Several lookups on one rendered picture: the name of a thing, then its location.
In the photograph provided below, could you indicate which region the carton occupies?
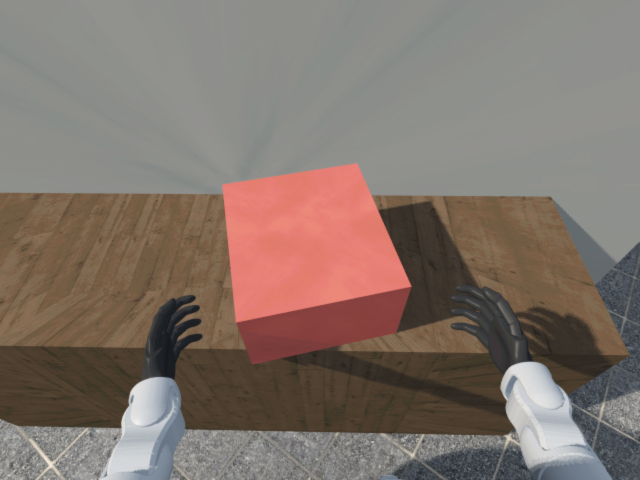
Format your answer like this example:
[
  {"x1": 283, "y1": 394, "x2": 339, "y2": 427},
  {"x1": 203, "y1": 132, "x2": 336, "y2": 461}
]
[{"x1": 222, "y1": 163, "x2": 412, "y2": 365}]

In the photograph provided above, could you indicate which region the right robot hand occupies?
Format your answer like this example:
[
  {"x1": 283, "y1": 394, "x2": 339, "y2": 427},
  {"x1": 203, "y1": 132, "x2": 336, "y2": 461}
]
[{"x1": 450, "y1": 285, "x2": 534, "y2": 374}]

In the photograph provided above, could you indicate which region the pedestal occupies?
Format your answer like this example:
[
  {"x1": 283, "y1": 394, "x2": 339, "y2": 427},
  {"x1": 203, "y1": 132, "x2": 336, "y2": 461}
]
[{"x1": 0, "y1": 193, "x2": 630, "y2": 436}]

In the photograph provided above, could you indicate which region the robot left forearm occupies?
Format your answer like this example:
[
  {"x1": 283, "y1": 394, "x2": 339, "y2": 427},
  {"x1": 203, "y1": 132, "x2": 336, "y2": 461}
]
[{"x1": 99, "y1": 377, "x2": 185, "y2": 480}]

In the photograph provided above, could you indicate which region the robot right forearm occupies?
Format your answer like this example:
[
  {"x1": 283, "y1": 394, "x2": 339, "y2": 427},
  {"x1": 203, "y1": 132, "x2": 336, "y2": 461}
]
[{"x1": 500, "y1": 362, "x2": 613, "y2": 480}]

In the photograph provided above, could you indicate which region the left robot hand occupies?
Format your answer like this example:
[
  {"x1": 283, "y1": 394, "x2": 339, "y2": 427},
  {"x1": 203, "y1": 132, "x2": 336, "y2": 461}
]
[{"x1": 141, "y1": 295, "x2": 203, "y2": 381}]

